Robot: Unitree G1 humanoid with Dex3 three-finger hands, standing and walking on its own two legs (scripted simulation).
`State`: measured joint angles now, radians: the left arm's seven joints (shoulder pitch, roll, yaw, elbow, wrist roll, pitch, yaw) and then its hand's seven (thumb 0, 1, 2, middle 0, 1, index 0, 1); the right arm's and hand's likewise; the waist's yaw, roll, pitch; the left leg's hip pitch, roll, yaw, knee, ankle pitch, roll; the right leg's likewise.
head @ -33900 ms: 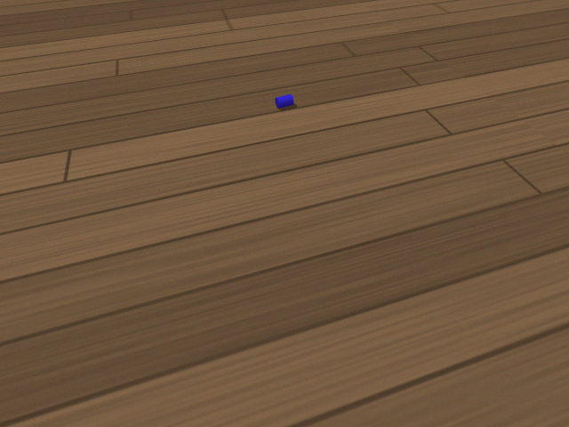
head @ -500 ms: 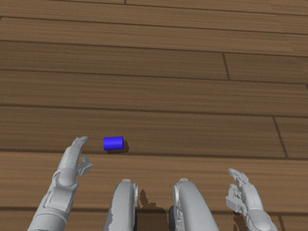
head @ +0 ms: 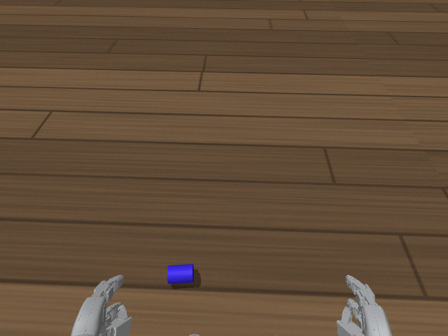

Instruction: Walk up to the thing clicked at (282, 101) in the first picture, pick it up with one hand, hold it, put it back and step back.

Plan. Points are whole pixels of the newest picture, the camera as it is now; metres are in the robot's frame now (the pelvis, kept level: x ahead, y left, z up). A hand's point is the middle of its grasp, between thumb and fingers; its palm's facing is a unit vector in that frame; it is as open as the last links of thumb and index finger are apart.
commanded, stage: home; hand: left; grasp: from above
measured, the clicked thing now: (180, 273) +0.47 +0.19 -0.68
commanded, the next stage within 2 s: stand in 2.00 s
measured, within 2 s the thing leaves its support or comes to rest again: neither
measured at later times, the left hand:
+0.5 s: hand (130, 330) +0.16 +0.18 -0.05, palm faces +0.06 -0.98 -0.21, open 7.4 cm
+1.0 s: hand (132, 333) +0.15 +0.17 -0.05, palm faces +0.05 -0.98 -0.21, open 7.4 cm
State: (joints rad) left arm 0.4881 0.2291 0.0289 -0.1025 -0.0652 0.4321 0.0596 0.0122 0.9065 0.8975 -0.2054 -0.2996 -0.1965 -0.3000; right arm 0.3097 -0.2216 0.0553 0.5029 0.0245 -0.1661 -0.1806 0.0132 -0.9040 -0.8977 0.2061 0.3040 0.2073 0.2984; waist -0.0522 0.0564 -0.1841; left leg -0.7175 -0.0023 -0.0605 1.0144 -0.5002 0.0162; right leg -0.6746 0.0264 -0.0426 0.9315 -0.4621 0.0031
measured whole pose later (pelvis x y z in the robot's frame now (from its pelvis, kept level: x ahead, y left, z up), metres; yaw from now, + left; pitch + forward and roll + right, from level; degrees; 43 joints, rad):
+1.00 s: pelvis +0.00 -0.01 +0.00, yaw +0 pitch +10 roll -2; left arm 0.50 0.23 0.03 -0.11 -0.05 0.45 0.01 0.01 0.91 0.90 -0.20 -0.30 -0.20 -0.30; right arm 0.30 -0.23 0.04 0.53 0.01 -0.24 -0.18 0.01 -0.90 -0.90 0.21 0.30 0.21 0.30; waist -0.04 0.05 -0.16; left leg -0.67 0.00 -0.06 1.00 -0.49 0.00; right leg -0.64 0.03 -0.05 0.94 -0.47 -0.01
